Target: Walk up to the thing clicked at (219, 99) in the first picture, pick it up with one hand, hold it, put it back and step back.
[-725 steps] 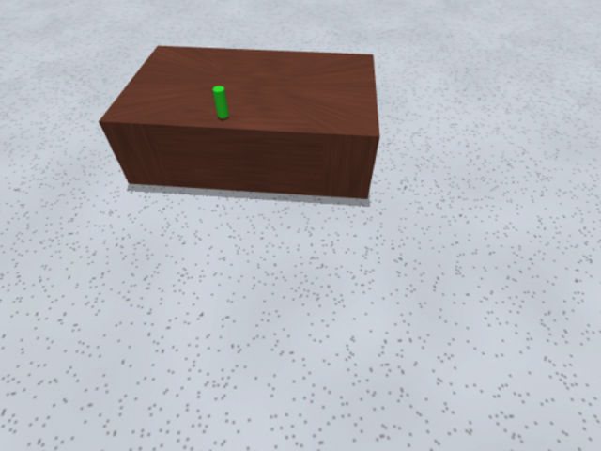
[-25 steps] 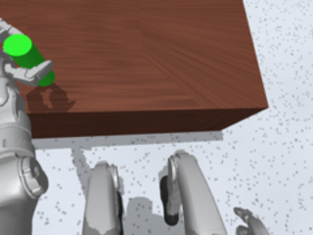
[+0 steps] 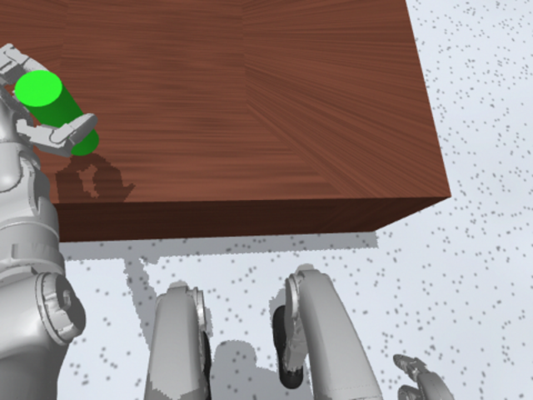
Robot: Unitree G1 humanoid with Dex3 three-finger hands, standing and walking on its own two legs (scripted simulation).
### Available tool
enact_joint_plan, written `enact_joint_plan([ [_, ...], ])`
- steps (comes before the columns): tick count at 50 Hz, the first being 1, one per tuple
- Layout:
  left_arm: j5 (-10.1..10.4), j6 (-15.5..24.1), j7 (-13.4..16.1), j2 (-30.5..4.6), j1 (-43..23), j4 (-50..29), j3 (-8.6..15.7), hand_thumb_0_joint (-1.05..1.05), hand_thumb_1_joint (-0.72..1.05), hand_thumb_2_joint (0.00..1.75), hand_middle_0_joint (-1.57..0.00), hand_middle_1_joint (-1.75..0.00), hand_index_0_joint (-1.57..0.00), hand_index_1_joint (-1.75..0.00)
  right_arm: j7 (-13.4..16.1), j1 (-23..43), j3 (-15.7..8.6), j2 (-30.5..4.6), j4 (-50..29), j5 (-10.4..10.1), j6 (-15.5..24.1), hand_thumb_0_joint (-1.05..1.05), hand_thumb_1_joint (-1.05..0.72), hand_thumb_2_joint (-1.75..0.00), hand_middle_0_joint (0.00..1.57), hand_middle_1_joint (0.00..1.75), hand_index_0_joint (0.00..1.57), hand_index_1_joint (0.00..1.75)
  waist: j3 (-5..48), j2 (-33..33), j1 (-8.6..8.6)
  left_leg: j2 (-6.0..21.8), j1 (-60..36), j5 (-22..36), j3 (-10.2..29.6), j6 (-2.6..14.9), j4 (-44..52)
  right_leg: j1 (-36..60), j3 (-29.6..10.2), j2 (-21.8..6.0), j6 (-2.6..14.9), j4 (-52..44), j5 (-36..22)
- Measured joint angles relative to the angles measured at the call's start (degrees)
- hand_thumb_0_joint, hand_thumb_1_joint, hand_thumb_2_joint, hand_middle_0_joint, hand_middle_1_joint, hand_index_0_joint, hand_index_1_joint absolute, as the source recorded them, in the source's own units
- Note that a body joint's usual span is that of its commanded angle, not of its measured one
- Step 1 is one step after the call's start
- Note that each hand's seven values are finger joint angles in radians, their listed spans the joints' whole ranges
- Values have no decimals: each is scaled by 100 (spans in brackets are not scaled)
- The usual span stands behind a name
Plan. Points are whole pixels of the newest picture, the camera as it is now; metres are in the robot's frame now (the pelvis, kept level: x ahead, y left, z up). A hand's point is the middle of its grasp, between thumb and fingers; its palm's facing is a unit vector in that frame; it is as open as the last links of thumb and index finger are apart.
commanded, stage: lift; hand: left
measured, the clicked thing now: (63, 118) +0.50 +0.24 +0.00
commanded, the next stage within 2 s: hold in 1.58 s
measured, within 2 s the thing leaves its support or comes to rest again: neither
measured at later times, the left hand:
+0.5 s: hand (39, 103) +0.46 +0.23 +0.08, palm faces +0.25 -0.97 -0.01, open 8.8 cm
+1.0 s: hand out of the picture +0.41 +0.21 +0.18, palm faces +0.23 -0.97 -0.01, open 8.8 cm
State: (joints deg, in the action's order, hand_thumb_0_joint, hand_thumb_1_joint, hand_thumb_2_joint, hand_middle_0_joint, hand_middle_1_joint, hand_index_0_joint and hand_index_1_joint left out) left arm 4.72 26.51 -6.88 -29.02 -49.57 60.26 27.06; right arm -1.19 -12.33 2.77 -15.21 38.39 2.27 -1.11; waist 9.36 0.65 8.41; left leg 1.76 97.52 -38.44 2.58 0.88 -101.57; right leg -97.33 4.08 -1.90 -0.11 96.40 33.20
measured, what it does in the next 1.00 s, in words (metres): rises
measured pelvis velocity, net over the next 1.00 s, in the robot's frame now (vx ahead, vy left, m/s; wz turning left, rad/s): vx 0.03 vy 0.00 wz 0.04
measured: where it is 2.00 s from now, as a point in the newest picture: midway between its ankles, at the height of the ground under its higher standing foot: (244, 373)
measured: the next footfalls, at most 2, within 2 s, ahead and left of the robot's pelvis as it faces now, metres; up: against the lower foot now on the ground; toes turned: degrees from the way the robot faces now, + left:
none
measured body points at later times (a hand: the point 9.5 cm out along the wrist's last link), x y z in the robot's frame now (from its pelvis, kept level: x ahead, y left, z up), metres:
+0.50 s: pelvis +0.01 -0.01 +0.06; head +0.16 +0.02 +0.48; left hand +0.45 +0.28 +0.09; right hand +0.11 -0.27 -0.06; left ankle +0.05 +0.11 -0.50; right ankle +0.08 -0.13 -0.50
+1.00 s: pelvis +0.03 +0.00 +0.15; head +0.12 +0.02 +0.59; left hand +0.39 +0.26 +0.18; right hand +0.16 -0.25 +0.04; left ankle +0.05 +0.11 -0.50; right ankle +0.08 -0.13 -0.50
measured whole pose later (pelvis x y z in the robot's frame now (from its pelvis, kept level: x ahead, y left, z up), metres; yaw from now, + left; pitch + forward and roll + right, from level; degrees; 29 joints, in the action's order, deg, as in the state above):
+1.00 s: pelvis +0.03 +0.00 +0.15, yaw +2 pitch +17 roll -3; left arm 8.0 23.9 -0.1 -13.5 -19.1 34.4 12.9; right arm 0.5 -12.5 -0.2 -13.3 38.5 -0.1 0.7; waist 6.4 0.1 2.5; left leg 2.0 55.1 -30.4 1.5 0.2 -68.4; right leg -55.0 3.9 -1.0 -0.1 64.0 25.9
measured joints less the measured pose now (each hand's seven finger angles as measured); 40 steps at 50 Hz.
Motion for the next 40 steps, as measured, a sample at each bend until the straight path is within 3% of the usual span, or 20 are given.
enact_joint_plan([
  [8, 15, 21, -11, 142, 214, -238, 2, -3, -54, 113, -96, -142, -98, -142, 5, -9, -26, 29, 22, -15, -27, 0, -92, -90, 20, 30, 20, 30, -30, 20, -60, 5, -173, 45, -19, -16, 141, 151, -16, 7, 14, -110, -34],
  [17, 91, -133, 125, 499, 754, -696, -191, -3, -55, 113, -96, -142, -98, -141, 61, -13, -107, 109, 53, -94, -25, 1, -92, -90, 20, 30, 20, 30, 24, 47, -169, 22, -781, 132, -3, -55, 602, 758, 13, 34, 41, -556, -103],
  [40, 334, -317, 596, 1429, 2642, -2276, -1115, -3, -54, 114, -96, -142, -98, -142, 189, 9, -293, 167, 112, -299, 143, 1, -92, -90, 20, 30, 20, 30, -128, 0, -503, 43, -3427, 597, -56, -79, 2651, 3420, 19, 99, 24, -2580, -524],
])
